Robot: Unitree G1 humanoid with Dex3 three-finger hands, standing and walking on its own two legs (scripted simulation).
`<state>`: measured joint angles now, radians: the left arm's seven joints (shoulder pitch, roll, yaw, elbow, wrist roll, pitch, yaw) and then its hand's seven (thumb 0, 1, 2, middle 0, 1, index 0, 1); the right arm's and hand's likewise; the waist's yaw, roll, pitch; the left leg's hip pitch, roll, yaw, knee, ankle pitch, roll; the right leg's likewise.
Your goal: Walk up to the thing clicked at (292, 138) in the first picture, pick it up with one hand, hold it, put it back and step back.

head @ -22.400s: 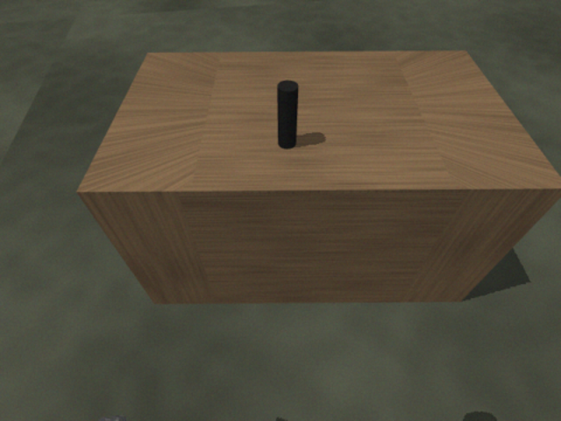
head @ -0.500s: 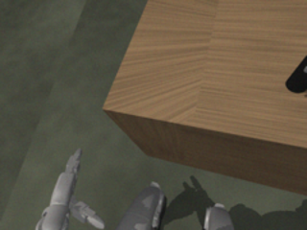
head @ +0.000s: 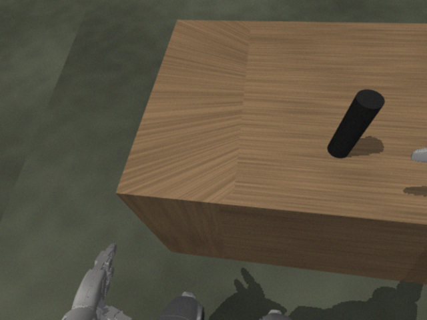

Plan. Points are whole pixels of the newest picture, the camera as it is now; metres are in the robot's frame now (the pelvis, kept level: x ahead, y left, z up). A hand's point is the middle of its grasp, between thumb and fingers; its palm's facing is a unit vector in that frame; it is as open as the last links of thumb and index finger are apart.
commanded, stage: sink last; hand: right
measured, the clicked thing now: (351, 127) +0.51 -0.23 +0.00
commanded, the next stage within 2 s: home in 0.82 s
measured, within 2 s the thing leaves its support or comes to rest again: neither
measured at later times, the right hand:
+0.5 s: hand out of the picture +0.22 -0.25 +0.08, palm faces +0.35 +0.87 -0.35, open 17.1 cm
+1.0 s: hand out of the picture +0.16 -0.25 +0.08, palm faces +0.39 +0.84 -0.38, open 17.2 cm
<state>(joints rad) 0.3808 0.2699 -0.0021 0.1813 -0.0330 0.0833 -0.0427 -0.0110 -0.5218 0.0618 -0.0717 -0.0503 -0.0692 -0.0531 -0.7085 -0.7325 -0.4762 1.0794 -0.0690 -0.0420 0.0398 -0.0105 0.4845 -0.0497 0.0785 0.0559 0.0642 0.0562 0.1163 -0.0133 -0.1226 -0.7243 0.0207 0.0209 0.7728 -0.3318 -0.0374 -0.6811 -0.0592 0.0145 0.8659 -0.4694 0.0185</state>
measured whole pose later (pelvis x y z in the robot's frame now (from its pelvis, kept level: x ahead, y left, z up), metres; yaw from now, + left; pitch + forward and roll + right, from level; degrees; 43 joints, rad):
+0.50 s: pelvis +0.01 +0.01 +0.01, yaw -2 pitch +5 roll +1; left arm 0.39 0.22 0.11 0.29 -0.05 0.07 0.06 -0.01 -0.51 0.06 -0.07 -0.05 -0.07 -0.06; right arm 0.37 -0.32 -0.26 -0.14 0.09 0.03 -0.05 -0.01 0.46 -0.06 0.08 0.06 0.06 0.06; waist -0.04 -0.05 -0.09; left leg -0.45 0.04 0.03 0.73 -0.36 -0.03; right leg -0.39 -0.04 0.02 0.75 -0.45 0.03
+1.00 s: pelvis -0.02 +0.02 +0.01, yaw -2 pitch +4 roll +0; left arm 0.44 0.21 0.11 0.27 -0.03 -0.05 0.10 -0.01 -0.46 0.09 -0.08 -0.07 -0.08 -0.08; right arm 0.49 -0.30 -0.29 -0.19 0.07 -0.06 -0.06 -0.01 0.48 -0.07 0.07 0.06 0.06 0.06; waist -0.04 -0.03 -0.07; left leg -0.51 0.05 0.04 0.81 -0.36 -0.02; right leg -0.44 -0.03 0.03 0.82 -0.44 0.04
